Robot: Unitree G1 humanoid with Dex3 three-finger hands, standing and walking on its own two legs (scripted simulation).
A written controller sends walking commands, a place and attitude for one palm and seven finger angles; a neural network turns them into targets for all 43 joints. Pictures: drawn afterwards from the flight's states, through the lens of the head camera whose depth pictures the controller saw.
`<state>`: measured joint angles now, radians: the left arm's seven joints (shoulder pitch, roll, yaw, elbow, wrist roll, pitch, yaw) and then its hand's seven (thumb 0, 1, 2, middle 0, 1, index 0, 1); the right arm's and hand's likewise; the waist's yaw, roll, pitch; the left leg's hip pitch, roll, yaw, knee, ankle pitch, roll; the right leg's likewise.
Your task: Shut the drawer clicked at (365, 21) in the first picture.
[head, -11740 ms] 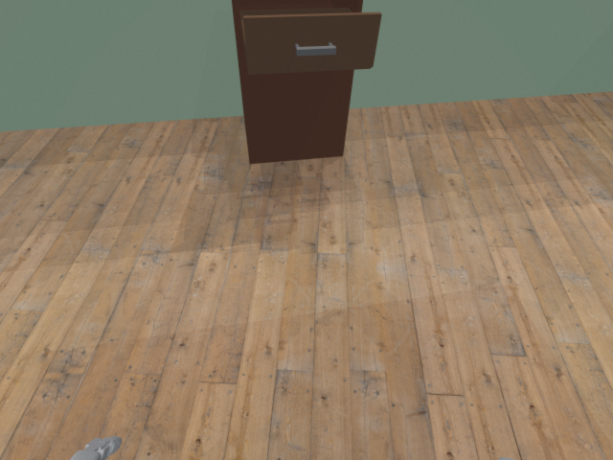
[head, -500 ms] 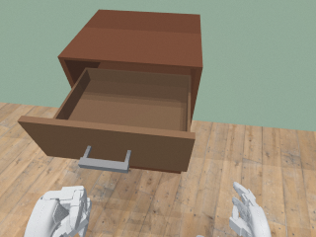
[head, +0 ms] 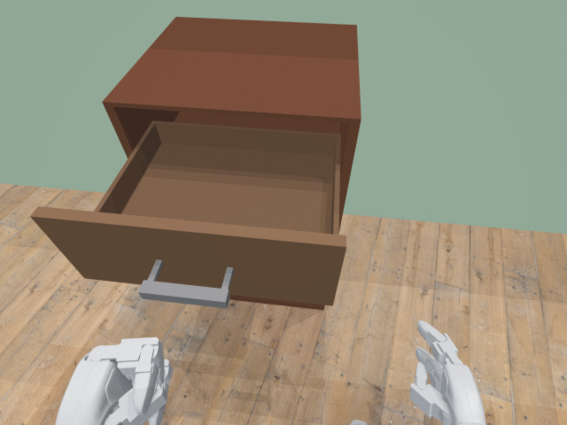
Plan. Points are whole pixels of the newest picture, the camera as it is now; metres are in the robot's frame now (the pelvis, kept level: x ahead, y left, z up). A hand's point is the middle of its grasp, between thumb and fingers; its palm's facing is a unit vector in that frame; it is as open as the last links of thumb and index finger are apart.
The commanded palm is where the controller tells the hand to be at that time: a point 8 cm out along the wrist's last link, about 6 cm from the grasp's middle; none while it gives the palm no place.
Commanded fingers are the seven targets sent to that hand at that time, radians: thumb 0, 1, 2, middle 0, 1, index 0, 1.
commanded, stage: bring the fist close to the handle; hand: left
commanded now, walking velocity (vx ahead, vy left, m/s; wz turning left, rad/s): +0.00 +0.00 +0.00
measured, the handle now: (189, 282) +0.32 +0.18 +0.00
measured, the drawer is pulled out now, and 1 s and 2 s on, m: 0.29 0.29 0.28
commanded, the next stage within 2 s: push the drawer shut in 1.30 s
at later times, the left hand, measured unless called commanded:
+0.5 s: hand (186, 365) +0.19 +0.14 +0.04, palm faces -0.04 -1.00 -0.03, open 3.2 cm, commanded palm +0.16 +0.20 +0.04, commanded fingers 0.00 0.90 0.90 -1.40 -1.60 -1.40 -1.60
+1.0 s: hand (203, 356) +0.22 +0.13 -0.01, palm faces -0.04 -1.00 -0.05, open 3.3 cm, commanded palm +0.19 +0.19 +0.00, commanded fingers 0.00 0.90 0.90 -1.40 -1.60 -1.40 -1.60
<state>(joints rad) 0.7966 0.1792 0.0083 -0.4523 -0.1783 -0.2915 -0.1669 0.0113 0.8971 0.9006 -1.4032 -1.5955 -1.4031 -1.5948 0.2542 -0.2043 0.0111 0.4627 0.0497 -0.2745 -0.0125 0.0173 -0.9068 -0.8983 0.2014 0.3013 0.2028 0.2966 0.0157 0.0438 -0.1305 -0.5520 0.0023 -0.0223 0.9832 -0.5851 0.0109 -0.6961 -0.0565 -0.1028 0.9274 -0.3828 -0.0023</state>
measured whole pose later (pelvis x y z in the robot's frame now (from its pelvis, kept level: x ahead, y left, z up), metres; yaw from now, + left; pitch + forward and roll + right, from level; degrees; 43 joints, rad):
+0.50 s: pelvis +0.00 +0.00 -0.02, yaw +0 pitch +14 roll -1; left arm 0.59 0.16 0.00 -0.25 -0.16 -0.33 -0.12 0.01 0.90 0.90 -1.40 -1.60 -1.40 -1.59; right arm 0.27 -0.22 0.00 0.46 0.03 -0.23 -0.01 0.02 -0.91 -0.90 0.20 0.30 0.20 0.30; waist -0.03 0.03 -0.14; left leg -0.71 0.00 -0.02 1.08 -0.62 0.02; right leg -0.86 -0.06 -0.09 1.02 -0.40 0.00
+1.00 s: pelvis -0.01 -0.01 -0.05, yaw +0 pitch +20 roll -1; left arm 0.44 0.17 0.02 -0.12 -0.15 -0.41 -0.11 0.01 0.90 0.90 -1.40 -1.60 -1.40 -1.59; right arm 0.22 -0.23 0.01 0.45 0.01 -0.17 0.00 0.02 -0.91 -0.90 0.20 0.30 0.20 0.30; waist -0.03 0.02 -0.16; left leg -0.92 0.00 -0.03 1.24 -0.67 0.00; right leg -1.06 -0.07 -0.10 1.17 -0.45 -0.02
